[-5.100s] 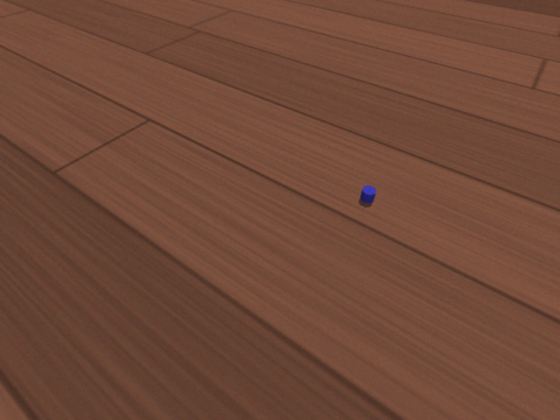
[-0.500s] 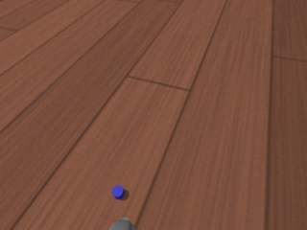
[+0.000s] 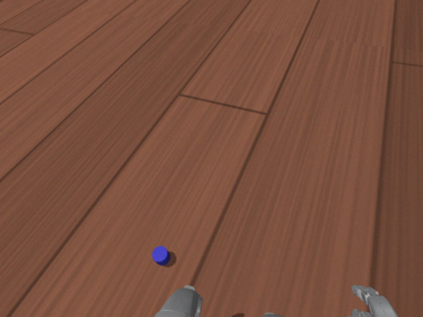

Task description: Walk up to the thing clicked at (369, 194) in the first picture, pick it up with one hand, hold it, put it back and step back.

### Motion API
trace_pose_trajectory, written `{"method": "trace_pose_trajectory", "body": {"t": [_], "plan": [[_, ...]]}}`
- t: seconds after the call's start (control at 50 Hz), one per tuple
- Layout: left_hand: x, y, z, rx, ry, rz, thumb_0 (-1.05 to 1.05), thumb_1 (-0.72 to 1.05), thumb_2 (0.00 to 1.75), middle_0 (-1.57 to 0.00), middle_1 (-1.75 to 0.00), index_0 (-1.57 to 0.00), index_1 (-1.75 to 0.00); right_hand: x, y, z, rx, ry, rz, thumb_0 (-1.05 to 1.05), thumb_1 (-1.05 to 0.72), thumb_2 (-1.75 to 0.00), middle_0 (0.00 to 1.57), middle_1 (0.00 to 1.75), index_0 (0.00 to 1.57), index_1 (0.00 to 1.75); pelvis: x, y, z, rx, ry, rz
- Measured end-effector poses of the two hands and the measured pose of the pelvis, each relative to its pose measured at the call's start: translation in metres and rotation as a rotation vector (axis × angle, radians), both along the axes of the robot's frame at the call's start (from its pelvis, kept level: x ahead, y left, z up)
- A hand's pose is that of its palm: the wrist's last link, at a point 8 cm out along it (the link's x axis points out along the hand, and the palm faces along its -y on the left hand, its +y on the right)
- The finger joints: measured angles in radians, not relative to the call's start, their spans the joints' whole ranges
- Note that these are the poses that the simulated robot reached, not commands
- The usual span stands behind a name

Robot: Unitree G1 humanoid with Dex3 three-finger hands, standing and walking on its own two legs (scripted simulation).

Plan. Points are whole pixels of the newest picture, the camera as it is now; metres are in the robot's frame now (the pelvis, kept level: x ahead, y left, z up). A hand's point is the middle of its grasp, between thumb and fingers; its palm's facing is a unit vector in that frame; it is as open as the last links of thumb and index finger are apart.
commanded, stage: walk up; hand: left
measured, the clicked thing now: (161, 255) +0.43 +0.33 -0.72
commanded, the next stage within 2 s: stand in 1.86 s
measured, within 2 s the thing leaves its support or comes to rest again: neither
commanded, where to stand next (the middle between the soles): +0.05 +0.09 m, yaw +3 degrees
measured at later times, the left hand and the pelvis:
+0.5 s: hand out of the picture -0.04 +0.37 -0.14, palm faces +0.11 -0.85 -0.51, open 7.3 cm; pelvis -0.04 +0.06 -0.01, yaw +7 degrees
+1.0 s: hand out of the picture +0.05 +0.34 -0.12, palm faces +0.05 -0.92 -0.40, open 7.3 cm; pelvis -0.03 +0.08 +0.02, yaw +4 degrees
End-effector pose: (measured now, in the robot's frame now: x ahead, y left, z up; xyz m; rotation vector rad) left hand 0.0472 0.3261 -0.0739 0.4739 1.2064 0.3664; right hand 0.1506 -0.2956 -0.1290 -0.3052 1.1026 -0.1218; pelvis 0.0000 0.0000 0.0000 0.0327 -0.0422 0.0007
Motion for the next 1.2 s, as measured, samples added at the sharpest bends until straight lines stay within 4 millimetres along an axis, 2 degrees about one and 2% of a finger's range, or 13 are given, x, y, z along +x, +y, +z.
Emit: {"method": "trace_pose_trajectory", "body": {"t": [0.06, 0.12, 0.22, 0.32, 0.38, 0.46, 0.58, 0.7, 0.8, 0.9, 1.06, 1.2], "plan": [[-0.024, 0.006, 0.019, 0.046, 0.060, 0.032, 0.00, 0.90, 0.90, -0.21, -0.30, -0.21, -0.30, -0.008, -0.011, 0.002, 0.002, 0.014, -0.011, 0.01, -0.91, -0.90, 0.20, 0.30, 0.20, 0.30, -0.004, 0.000, 0.009, 0.009, 0.025, 0.018], [-0.039, 0.016, 0.033, 0.089, 0.070, 0.047, 0.00, 0.90, 0.90, -0.21, -0.30, -0.21, -0.30, -0.024, -0.020, -0.002, -0.014, 0.063, -0.004, 0.00, -0.91, -0.90, 0.20, 0.30, 0.20, 0.30, -0.008, 0.001, 0.011, 0.012, 0.037, 0.036], [-0.058, 0.032, 0.042, 0.126, 0.019, 0.069, 0.00, 0.90, 0.90, -0.21, -0.30, -0.21, -0.30, -0.047, -0.019, -0.010, -0.043, 0.159, 0.024, 0.01, -0.91, -0.90, 0.20, 0.30, 0.20, 0.30, -0.015, 0.009, 0.008, 0.003, 0.027, 0.086], [-0.083, 0.050, 0.026, 0.100, -0.001, 0.080, 0.00, 0.90, 0.90, -0.20, -0.30, -0.21, -0.30, -0.044, 0.009, -0.010, -0.040, 0.142, 0.079, 0.01, -0.91, -0.90, 0.20, 0.30, 0.20, 0.30, -0.026, 0.025, -0.002, -0.012, 0.006, 0.121], [-0.096, 0.067, 0.005, 0.061, 0.001, 0.092, 0.00, 0.90, 0.90, -0.21, -0.30, -0.21, -0.30, -0.039, 0.032, -0.005, -0.041, 0.090, 0.111, 0.01, -0.91, -0.90, 0.20, 0.30, 0.20, 0.30, -0.035, 0.041, -0.010, -0.019, -0.003, 0.139], [-0.101, 0.078, -0.020, 0.009, 0.009, 0.114, 0.00, 0.90, 0.90, -0.20, -0.30, -0.21, -0.30, -0.047, 0.056, 0.008, -0.043, 0.024, 0.122, 0.01, -0.91, -0.90, 0.20, 0.30, 0.20, 0.30, -0.042, 0.058, -0.014, 0.000, -0.023, 0.120], [-0.090, 0.069, -0.023, -0.079, -0.019, 0.087, 0.00, 0.91, 0.90, -0.20, -0.30, -0.21, -0.30, -0.066, 0.066, 0.025, -0.049, 0.015, 0.090, 0.00, -0.90, -0.90, 0.20, 0.30, 0.20, 0.30, -0.041, 0.065, -0.001, -0.011, -0.003, 0.120], [-0.081, 0.057, -0.018, -0.091, -0.013, 0.063, 0.00, 0.91, 0.90, -0.20, -0.30, -0.21, -0.30, -0.076, 0.058, 0.013, -0.043, 0.036, 0.060, 0.01, -0.90, -0.90, 0.20, 0.30, 0.20, 0.30, -0.038, 0.063, -0.001, -0.041, -0.012, 0.103], [-0.071, 0.050, -0.009, -0.098, -0.020, 0.035, 0.00, 0.91, 0.90, -0.20, -0.30, -0.21, -0.30, -0.080, 0.066, 0.010, -0.013, 0.068, 0.039, 0.01, -0.91, -0.90, 0.20, 0.30, 0.20, 0.30, -0.035, 0.061, 0.008, -0.010, -0.003, 0.085], [-0.044, 0.054, -0.007, -0.115, -0.046, 0.005, 0.00, 0.90, 0.90, -0.20, -0.30, -0.21, -0.30, -0.085, 0.072, 0.008, -0.011, 0.084, 0.029, 0.01, -0.91, -0.90, 0.20, 0.30, 0.20, 0.30, -0.035, 0.069, 0.010, -0.011, 0.003, 0.088], [0.003, 0.058, -0.006, -0.167, -0.125, -0.035, 0.00, 0.91, 0.90, -0.20, -0.30, -0.21, -0.30, -0.093, 0.085, 0.023, -0.023, 0.091, 0.009, 0.01, -0.91, -0.90, 0.20, 0.30, 0.20, 0.30, -0.032, 0.081, 0.019, -0.021, 0.003, 0.067], [0.020, 0.060, -0.007, -0.203, -0.138, -0.047, 0.00, 0.91, 0.90, -0.20, -0.30, -0.21, -0.30, -0.092, 0.090, 0.037, -0.044, 0.079, -0.007, 0.01, -0.91, -0.90, 0.20, 0.30, 0.20, 0.30, -0.031, 0.088, 0.025, -0.029, -0.002, 0.053]]}}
